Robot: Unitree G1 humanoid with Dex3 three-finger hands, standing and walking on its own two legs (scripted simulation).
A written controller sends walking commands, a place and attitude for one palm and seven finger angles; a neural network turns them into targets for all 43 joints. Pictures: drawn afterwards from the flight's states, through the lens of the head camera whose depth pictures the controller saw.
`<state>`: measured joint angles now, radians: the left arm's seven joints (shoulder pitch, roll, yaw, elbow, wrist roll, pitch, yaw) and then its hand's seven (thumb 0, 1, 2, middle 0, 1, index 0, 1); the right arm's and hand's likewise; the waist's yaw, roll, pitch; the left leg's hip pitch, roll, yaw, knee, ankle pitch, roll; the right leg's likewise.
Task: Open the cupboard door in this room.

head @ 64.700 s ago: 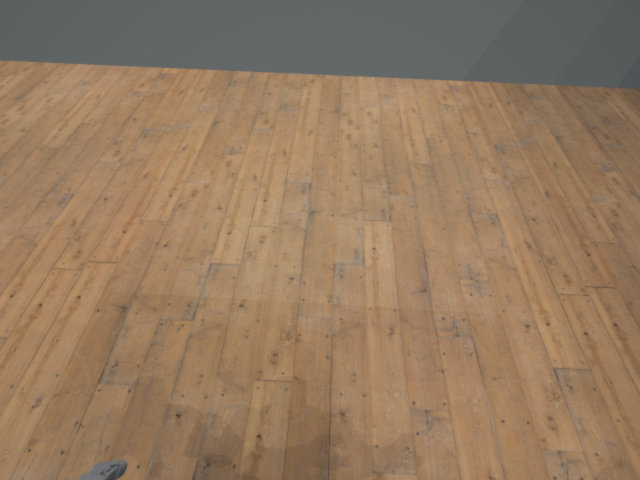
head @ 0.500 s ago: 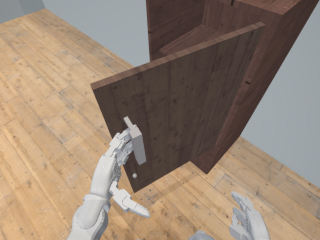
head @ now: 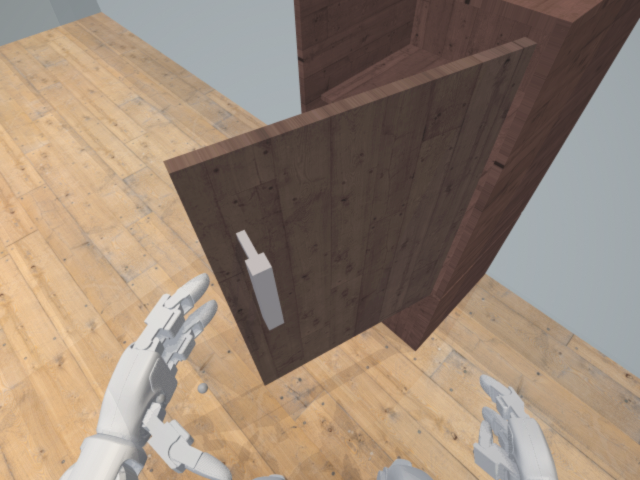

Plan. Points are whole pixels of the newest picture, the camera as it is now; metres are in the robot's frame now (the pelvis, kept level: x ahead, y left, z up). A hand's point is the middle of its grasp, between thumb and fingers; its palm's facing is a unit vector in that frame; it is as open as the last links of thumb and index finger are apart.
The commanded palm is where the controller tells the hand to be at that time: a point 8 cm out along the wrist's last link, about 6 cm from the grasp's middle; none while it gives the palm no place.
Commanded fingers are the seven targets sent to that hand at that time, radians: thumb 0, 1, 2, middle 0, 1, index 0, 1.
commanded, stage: slide the hand sideways off the handle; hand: left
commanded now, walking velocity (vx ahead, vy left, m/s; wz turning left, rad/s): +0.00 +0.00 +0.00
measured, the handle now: (259, 281) +0.33 +0.10 +0.08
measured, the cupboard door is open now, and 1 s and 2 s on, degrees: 75 75 75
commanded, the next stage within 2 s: draw the hand back to the body in 0.08 s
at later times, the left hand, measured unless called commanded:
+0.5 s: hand (152, 388) +0.19 +0.17 +0.11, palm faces -0.09 -0.99 -0.09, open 16.3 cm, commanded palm +0.16 +0.23 +0.12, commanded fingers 0.00 -0.50 0.30 -0.15 -0.30 -0.15 -0.30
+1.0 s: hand (45, 355) +0.20 +0.25 +0.16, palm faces +0.31 -0.88 -0.37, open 13.7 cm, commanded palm +0.16 +0.29 +0.18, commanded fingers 0.00 0.27 0.63 -0.18 -0.30 -0.18 -0.30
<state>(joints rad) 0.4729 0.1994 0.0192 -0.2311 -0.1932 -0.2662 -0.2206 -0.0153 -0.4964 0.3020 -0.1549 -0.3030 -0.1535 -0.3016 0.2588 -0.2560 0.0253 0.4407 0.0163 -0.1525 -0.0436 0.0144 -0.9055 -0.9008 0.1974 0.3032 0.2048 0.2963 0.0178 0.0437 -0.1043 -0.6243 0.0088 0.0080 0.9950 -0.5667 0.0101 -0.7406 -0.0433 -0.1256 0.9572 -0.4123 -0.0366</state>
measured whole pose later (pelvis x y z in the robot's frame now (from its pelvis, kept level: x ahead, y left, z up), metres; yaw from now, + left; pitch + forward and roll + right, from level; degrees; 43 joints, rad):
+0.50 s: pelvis -0.01 +0.01 +0.01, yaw +0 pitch +7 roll -1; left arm 0.48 0.26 0.13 -0.27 -0.27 -0.18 -0.27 -0.02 -0.50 0.30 -0.15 -0.30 -0.15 -0.30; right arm 0.28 -0.25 0.06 0.47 0.04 -0.20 -0.07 0.02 -0.90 -0.90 0.20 0.30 0.21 0.30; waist 0.02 0.06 -0.09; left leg -0.52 0.01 0.01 0.92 -0.53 0.02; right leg -0.62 -0.03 -0.13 0.86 -0.36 -0.03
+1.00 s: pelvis +0.02 +0.03 +0.05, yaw +0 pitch -1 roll -1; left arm 0.55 0.29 0.16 -0.41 -0.02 -0.04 0.12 -0.01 -0.06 0.49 -0.17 -0.30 -0.17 -0.30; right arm 0.24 -0.23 0.06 0.59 -0.01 -0.18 -0.09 0.01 -0.90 -0.90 0.20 0.30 0.21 0.30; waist 0.07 0.06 -0.01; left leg -0.14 -0.02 0.02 0.55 -0.39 0.04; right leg -0.26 -0.04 -0.11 0.52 -0.24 0.01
